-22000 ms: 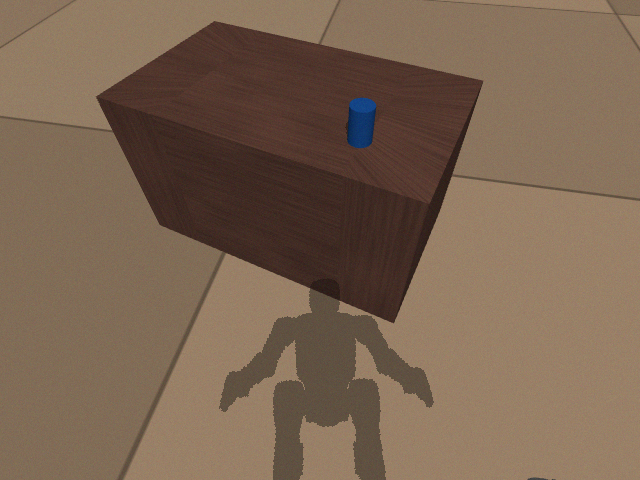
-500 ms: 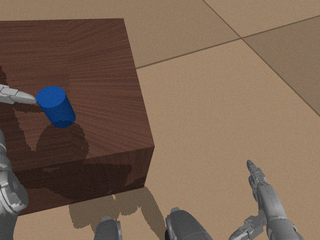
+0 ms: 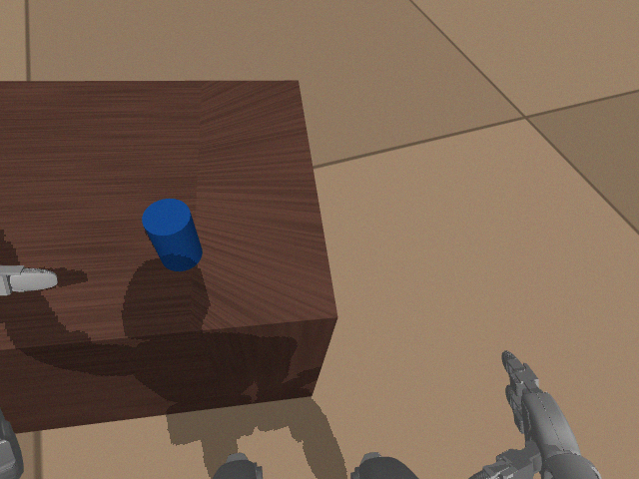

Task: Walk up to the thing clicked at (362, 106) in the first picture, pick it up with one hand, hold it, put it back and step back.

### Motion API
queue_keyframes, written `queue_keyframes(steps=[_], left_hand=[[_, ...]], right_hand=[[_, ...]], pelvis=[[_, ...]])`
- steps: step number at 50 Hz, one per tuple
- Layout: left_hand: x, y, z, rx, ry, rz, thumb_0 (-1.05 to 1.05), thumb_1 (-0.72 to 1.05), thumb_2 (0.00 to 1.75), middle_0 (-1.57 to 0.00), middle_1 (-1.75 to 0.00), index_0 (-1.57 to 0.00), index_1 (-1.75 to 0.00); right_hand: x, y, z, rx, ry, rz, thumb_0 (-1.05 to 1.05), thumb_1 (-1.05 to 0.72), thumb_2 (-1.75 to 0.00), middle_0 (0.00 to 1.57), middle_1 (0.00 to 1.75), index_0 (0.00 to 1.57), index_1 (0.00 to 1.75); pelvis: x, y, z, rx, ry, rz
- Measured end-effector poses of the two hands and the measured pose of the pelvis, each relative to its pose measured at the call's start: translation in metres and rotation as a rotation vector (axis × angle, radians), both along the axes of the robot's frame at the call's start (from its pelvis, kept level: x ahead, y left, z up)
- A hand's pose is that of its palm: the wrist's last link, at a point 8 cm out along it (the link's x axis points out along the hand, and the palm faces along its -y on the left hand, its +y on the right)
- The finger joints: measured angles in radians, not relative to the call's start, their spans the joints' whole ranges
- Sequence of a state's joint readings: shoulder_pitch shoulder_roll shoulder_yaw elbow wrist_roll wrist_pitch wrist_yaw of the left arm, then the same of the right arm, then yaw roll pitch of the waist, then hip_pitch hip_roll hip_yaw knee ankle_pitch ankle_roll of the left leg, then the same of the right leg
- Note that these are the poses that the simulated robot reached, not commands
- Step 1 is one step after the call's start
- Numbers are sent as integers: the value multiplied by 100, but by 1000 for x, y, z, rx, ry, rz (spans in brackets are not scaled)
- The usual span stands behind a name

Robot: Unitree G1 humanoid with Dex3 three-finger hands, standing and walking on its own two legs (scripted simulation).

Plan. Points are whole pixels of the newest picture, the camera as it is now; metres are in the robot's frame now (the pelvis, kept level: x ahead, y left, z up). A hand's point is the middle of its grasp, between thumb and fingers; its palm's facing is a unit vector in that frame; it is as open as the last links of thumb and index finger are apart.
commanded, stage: sink last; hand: left
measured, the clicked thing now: (174, 236) +0.48 +0.19 -0.07
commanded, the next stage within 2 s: home in 0.82 s
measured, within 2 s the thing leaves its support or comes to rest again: neither
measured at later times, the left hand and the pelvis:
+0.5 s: hand (73, 462) +0.17 +0.23 +0.02, palm faces +0.30 -0.89 -0.34, open 17.0 cm; pelvis +0.01 -0.01 +0.00, yaw +2 degrees
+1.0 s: hand out of the picture +0.14 +0.26 +0.01, palm faces +0.37 -0.84 -0.40, open 17.2 cm; pelvis -0.02 -0.03 -0.01, yaw +2 degrees
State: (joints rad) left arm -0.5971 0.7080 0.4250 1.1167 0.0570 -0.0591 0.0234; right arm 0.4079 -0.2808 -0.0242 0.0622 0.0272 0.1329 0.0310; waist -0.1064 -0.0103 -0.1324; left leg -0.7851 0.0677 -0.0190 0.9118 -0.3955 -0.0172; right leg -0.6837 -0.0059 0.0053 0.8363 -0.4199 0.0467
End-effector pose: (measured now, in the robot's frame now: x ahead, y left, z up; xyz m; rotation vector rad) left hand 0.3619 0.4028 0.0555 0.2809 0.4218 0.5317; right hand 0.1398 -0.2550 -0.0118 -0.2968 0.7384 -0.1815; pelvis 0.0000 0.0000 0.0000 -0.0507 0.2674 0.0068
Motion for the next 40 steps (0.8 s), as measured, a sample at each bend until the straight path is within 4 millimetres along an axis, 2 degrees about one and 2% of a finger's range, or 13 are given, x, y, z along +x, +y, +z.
queue_keyframes(steps=[6,12,18,22,27,30,35,40], left_hand=[[-41,-34,-17,12,38,-86,-1,-45,5,-7,-4,-7,-5],[-107,-80,-23,-8,-11,-159,-1,-44,5,-7,-4,-7,-5],[-173,-93,-15,-8,-13,-108,-1,-42,6,-7,-5,-7,-5],[-206,-109,-10,-12,10,-102,-1,-41,6,-7,-4,-7,-5],[-230,-141,-6,-52,24,-156,-1,-43,5,-6,-4,-6,-5],[-235,-151,4,-42,-10,-180,-1,-43,4,-6,-4,-7,-5],[-238,-143,16,16,-70,-164,-1,-43,4,-6,-5,-7,-5],[-248,-130,11,44,-48,-122,-1,-44,3,-5,-5,-6,-5]], right_hand=[[7,3,2,54,-59,-35,-1,43,-9,6,5,6,5],[18,-7,13,46,-126,-79,-1,43,-8,6,5,6,5],[24,-17,8,25,-124,-84,-1,42,-8,6,5,5,5],[22,-12,-5,53,-117,-62,-1,42,-8,6,5,5,5],[18,-14,-12,82,-156,-63,-1,44,-8,6,5,5,5],[13,-20,-15,82,-167,-77,-1,45,-7,6,5,6,5],[-1,-28,-17,74,-162,-83,-1,46,-7,6,5,5,5],[-14,-34,-20,66,-148,-81,-1,48,-6,6,5,5,5]], pelvis=[[10,4,6,13,-41,-8],[16,1,8,29,-87,-7],[16,-7,8,34,-115,12],[13,-10,5,37,-125,22],[4,-13,2,47,-138,22],[-1,-17,1,54,-146,23],[-9,-27,-1,64,-159,24],[-16,-31,-3,67,-162,21]])
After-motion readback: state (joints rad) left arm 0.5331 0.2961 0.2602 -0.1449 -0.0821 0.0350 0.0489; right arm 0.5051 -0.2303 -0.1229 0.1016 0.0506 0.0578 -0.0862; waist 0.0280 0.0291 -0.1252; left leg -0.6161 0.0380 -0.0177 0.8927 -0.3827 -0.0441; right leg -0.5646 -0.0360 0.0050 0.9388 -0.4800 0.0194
